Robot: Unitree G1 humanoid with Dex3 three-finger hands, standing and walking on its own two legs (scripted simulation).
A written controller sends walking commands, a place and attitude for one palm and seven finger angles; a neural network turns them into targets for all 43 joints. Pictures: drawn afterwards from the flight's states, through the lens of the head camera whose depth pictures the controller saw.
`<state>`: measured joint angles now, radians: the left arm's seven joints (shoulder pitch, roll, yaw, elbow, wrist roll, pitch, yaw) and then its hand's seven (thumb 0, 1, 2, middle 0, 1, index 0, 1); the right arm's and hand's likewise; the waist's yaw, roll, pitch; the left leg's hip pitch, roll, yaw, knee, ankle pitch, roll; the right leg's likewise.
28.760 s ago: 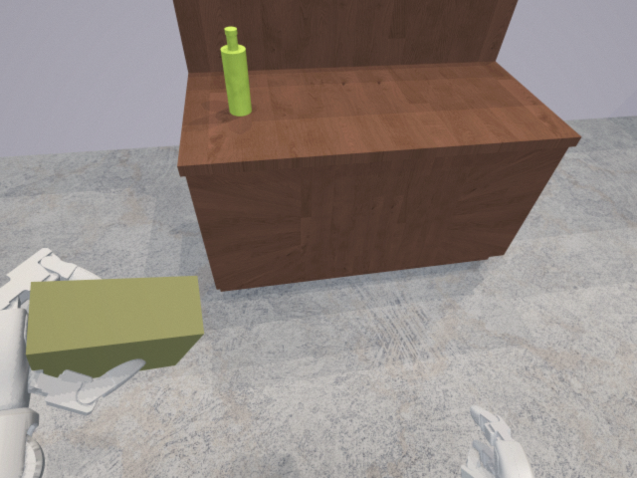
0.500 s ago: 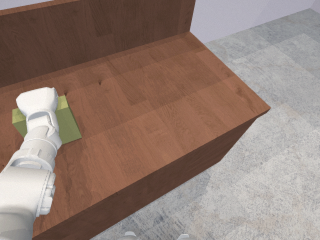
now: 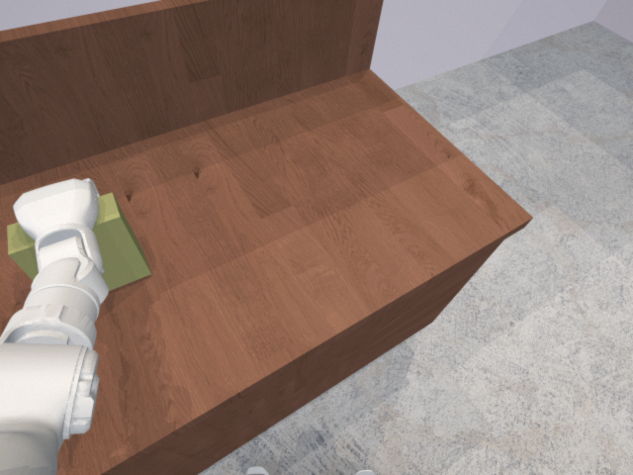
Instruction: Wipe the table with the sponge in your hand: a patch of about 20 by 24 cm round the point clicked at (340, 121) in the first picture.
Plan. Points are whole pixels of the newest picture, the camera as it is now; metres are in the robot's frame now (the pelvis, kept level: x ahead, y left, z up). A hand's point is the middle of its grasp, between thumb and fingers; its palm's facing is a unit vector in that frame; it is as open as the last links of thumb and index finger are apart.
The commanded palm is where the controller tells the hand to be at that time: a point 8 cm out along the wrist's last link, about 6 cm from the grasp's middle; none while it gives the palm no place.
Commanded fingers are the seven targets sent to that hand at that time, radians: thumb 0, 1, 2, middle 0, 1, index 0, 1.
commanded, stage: slide back across to the first lane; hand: left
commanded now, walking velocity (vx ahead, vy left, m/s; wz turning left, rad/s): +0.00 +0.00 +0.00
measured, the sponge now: (92, 261) +0.42 +0.32 -0.04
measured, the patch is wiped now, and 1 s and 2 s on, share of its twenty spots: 1.00 1.00 1.00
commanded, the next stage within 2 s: wipe back along the first lane in 0.32 s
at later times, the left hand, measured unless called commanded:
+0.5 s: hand (30, 258) +0.39 +0.37 +0.01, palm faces -0.13 -0.04 -0.99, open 10.1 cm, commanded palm +0.36 +0.34 +0.05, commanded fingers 0.00 0.10 1.30 -1.20 -1.60 -1.20 -1.60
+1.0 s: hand (33, 285) +0.35 +0.35 +0.00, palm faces -0.09 -0.02 -1.00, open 10.1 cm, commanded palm +0.32 +0.33 +0.04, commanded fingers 0.00 0.10 1.30 -1.20 -1.60 -1.20 -1.60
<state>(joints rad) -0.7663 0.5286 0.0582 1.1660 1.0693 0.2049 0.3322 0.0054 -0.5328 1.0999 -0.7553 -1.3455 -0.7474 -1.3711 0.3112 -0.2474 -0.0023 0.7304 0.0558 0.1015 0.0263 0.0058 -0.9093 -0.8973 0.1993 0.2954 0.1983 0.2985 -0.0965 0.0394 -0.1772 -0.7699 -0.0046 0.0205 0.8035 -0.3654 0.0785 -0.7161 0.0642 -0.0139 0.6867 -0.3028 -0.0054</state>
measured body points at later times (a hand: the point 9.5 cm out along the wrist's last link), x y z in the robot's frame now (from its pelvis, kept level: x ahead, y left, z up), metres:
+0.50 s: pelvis +0.02 +0.00 +0.01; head +0.09 +0.02 +0.45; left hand +0.39 +0.37 +0.06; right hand +0.13 -0.26 -0.11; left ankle +0.00 +0.06 -0.71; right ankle +0.01 -0.13 -0.71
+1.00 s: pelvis +0.02 +0.01 +0.01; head +0.06 +0.02 +0.46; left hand +0.36 +0.35 +0.06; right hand +0.14 -0.25 -0.11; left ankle +0.00 +0.06 -0.71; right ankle +0.01 -0.13 -0.71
